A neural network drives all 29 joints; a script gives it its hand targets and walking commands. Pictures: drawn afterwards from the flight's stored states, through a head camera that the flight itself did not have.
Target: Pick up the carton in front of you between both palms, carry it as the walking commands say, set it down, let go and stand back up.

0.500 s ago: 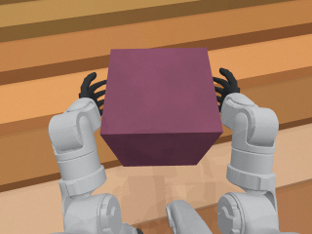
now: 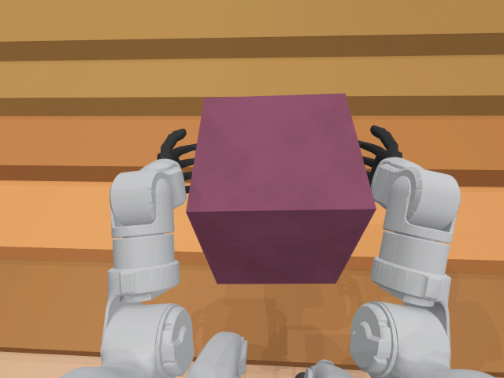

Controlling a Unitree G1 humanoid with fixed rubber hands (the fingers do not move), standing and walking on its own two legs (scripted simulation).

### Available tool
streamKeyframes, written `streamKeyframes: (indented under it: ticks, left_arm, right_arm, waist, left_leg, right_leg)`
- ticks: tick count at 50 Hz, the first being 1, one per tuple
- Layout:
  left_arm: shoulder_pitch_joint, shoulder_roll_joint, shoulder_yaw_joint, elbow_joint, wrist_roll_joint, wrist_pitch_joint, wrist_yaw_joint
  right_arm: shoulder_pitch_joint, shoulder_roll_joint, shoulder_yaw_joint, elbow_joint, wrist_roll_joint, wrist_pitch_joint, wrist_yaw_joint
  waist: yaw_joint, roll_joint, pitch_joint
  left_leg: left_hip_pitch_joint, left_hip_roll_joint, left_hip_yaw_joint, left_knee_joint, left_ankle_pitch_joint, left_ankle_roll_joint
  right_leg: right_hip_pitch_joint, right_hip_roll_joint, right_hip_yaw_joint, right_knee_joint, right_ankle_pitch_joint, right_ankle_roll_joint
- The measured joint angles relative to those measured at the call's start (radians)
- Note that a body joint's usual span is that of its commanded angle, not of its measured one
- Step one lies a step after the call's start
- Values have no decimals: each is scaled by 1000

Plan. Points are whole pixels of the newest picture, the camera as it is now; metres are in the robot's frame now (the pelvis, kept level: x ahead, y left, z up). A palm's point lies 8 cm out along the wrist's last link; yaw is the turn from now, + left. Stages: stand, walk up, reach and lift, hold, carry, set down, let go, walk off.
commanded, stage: carry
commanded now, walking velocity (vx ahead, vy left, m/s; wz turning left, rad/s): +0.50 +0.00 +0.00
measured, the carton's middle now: (275, 197) +0.38 +0.02 +0.07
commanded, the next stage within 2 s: none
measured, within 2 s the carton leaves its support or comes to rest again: neither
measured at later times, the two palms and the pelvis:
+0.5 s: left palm (199, 16) +0.67 +0.18 +0.22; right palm (366, 21) +0.64 -0.12 +0.23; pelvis +0.30 +0.06 +0.08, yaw -1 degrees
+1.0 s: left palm out of the picture +0.96 +0.16 +0.33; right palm out of the picture +0.98 -0.14 +0.33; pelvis +0.61 +0.00 +0.16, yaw +0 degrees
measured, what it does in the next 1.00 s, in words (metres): climbs: left foot 0.10 m higher, then right foot 0.10 m higher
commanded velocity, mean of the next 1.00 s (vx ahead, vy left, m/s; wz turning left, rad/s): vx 0.50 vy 0.00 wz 0.00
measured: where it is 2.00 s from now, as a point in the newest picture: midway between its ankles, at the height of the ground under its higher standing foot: (288, 114)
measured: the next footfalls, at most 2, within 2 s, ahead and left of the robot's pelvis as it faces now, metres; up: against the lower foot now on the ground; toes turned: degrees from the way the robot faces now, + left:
left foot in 0.36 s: +0.45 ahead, +0.16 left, +0.10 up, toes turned +8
right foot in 0.94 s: +0.79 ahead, -0.09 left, +0.21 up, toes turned -8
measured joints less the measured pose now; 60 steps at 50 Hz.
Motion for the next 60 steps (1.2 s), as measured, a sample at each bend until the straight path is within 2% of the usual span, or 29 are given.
streamKeyframes:
  ticks: [3, 8, 10, 12, 14, 16, 18, 19, 20, 21, 23, 25, 27, 29, 32, 36, 38, 40, 42, 44, 46, 47, 48, 50, 51, 53, 56, 60]
  left_arm:
    - [13, -6, 3, -57, -4, -17, -1]
    - [18, -14, -3, -109, 2, -7, -3]
    - [21, -8, -2, -122, 1, 8, -3]
    - [20, -1, 5, -125, 0, 25, -4]
    - [13, 6, 10, -112, 0, 38, -4]
    - [2, 12, 19, -86, 3, 49, -6]
    - [-7, 18, 29, -59, 8, 55, -8]
    - [-6, 20, 34, -49, 13, 56, -11]
    - [-7, 24, 42, -38, 18, 55, -15]
    - [-10, 29, 50, -30, 23, 50, -21]
    - [-2, 37, 62, -21, 30, 41, -34]
    - [20, 19, 68, -47, 40, 42, -35]
    - [42, -6, 62, -93, 53, 39, -35]
    - [57, -20, 48, -138, 56, 29, -35]
    - [57, -11, 24, -182, 47, 26, -39]
    - [33, 22, 5, -173, 30, 43, -37]
    - [14, 28, 1, -149, 27, 58, -31]
    - [-7, 32, -4, -126, 25, 76, -22]
    - [-25, 35, -6, -100, 23, 86, -14]
    - [-48, 38, -4, -59, 21, 90, -10]
    - [-74, 44, -5, -3, 19, 83, -9]
    - [-84, 43, -8, 27, 21, 75, -8]
    - [-92, 40, -13, 52, 25, 63, -7]
    - [-86, 24, -20, 79, 27, 39, -2]
    - [-70, 17, -20, 77, 26, 32, 0]
    - [-30, 6, -15, 50, 21, 23, 2]
    - [14, -5, -3, -24, 7, 3, 2]
    - [37, -13, 1, -100, -1, -18, -14]
  right_arm:
    - [25, -1, 30, -52, 16, -24, 1]
    - [40, -23, 64, -98, 37, -17, 1]
    - [31, -28, 75, -94, 41, -7, -2]
    - [16, -32, 86, -76, 42, 3, -7]
    - [6, -37, 92, -52, 45, 10, -13]
    - [-5, -41, 96, -19, 44, 16, -17]
    - [-25, -45, 99, 26, 42, 16, -19]
    - [-31, -44, 101, 51, 41, 10, -20]
    - [-39, -43, 105, 77, 40, 1, -21]
    - [-46, -40, 110, 98, 38, -12, -23]
    - [-34, -23, 117, 116, 33, -35, -28]
    - [8, -11, 119, 84, 40, -44, -31]
    - [43, -4, 112, 31, 53, -48, -31]
    - [61, -5, 107, -18, 66, -54, -31]
    - [55, -10, 108, -61, 79, -56, -31]
    - [17, -21, 111, -52, 73, -36, -31]
    - [5, -29, 104, -39, 71, -16, -31]
    - [-6, -35, 91, -28, 74, 3, -31]
    - [-18, -41, 78, -13, 74, 18, -31]
    - [-36, -45, 64, 12, 67, 30, -30]
    - [-47, -47, 47, 39, 57, 33, -28]
    - [-51, -52, 40, 56, 52, 32, -24]
    - [-54, -59, 31, 69, 48, 27, -15]
    - [-49, -67, 14, 82, 44, 20, -4]
    - [-43, -61, 5, 81, 39, 20, -3]
    - [-21, -36, -3, 62, 24, 14, -2]
    - [18, -2, 10, -12, 15, -7, -2]
    - [53, 0, 47, -82, 30, -37, -1]
  waist:
    - [-24, -4, 1]
    - [-36, 4, -39]
    - [-41, 2, -51]
    - [-50, 4, -64]
    - [-59, 1, -85]
    - [-68, -16, -112]
    - [-88, -27, -133]
    - [-111, -37, -138]
    - [-137, -47, -134]
    - [-157, -54, -118]
    - [-186, -71, -78]
    - [-193, -88, -45]
    - [-184, -89, -20]
    - [-169, -81, -6]
    - [-148, -78, -18]
    - [-144, -80, -65]
    - [-139, -77, -85]
    - [-132, -76, -101]
    - [-122, -66, -122]
    - [-109, -48, -144]
    - [-80, -47, -151]
    - [-55, -40, -143]
    - [-36, -31, -126]
    - [-5, -16, -84]
    - [4, -6, -65]
    - [3, 7, -34]
    - [-17, -1, 6]
    - [-38, -6, 3]
  left_leg:
    - [-122, 15, 49, -28, -49, 1]
    - [-353, 54, 65, 186, -163, 8]
    - [-426, 76, 76, 197, -157, 2]
    - [-461, 99, 92, 109, -124, -9]
    - [-445, 112, 118, -64, -89, -15]
    - [-370, 109, 159, -293, -50, 1]
    - [-247, 78, 189, -503, -31, 21]
    - [-158, 50, 199, -582, -114, 27]
    - [-84, 34, 211, -665, -30, 34]
    - [-63, 31, 218, -666, 10, 30]
    - [-11, 23, 218, -676, -24, 21]
    - [66, 12, 216, -745, -42, 5]
    - [146, 7, 212, -836, -32, -7]
    - [222, 7, 207, -924, -19, -11]
    - [317, 10, 202, -1027, -16, -16]
    - [428, 19, 181, -1113, -46, -34]
    - [494, 32, 166, -1168, -59, -45]
    - [570, 45, 155, -1241, -60, -61]
    - [650, 60, 148, -1335, -51, -78]
    - [714, 82, 144, -1402, -46, -92]
    - [733, 103, 142, -1348, -55, -102]
    - [702, 123, 134, -1227, -67, -101]
    - [623, 132, 96, -1013, -59, -101]
    - [422, 63, -30, -509, -20, -90]
    - [336, 30, -58, -312, -5, -76]
    - [185, -6, -61, -69, 16, -43]
    - [-3, -7, -17, 40, 1, -9]
    - [-201, 25, 40, 50, -72, 0]
  right_leg:
    - [86, -2, 4, -97, 4, 3]
    - [216, -3, 24, -192, -35, 22]
    - [278, -16, 39, -236, -51, 36]
    - [351, -28, 50, -302, -56, 49]
    - [431, -40, 55, -388, -52, 61]
    - [501, -60, 59, -469, -47, 75]
    - [543, -78, 62, -479, -51, 88]
    - [534, -94, 64, -419, -59, 89]
    - [487, -114, 73, -282, -62, 85]
    - [398, -114, 117, -54, -66, 88]
    - [196, -45, 227, 452, -61, 77]
    - [30, 5, 246, 781, -37, 50]
    - [-108, 18, 217, 922, -21, 22]
    - [-218, 12, 180, 944, -34, 7]
    - [-356, -11, 138, 925, -55, 6]
    - [-544, -46, 120, 1071, -147, 2]
    - [-606, -63, 110, 1052, -146, 6]
    - [-623, -80, 96, 937, -118, 13]
    - [-585, -91, 64, 740, -83, 5]
    - [-494, -80, 20, 522, -48, -11]
    - [-351, -36, -8, 314, -25, -22]
    - [-284, -11, -17, 233, 36, -13]
    - [-266, -4, -25, 242, 40, -16]
    - [-223, 3, -26, 242, -1, -36]
    - [-189, 10, -24, 216, -15, -38]
    - [-116, 21, -20, 141, -26, -27]
    - [-9, 24, -13, 16, -10, -18]
    - [106, 20, -1, -103, -12, -14]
